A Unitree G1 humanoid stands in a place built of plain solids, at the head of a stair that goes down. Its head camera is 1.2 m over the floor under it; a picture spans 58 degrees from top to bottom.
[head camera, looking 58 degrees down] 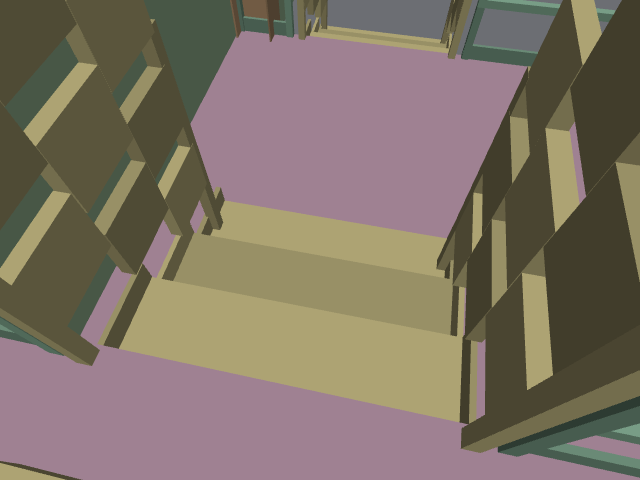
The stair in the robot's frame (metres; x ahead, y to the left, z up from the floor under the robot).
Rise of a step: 0.17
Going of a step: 0.30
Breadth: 1.12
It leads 12 degrees to the right of straight ahead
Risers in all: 4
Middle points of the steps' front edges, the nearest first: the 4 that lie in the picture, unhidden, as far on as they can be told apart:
0.30 0.12 0.00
0.59 0.06 -0.16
0.88 0.00 -0.33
1.18 -0.06 -0.49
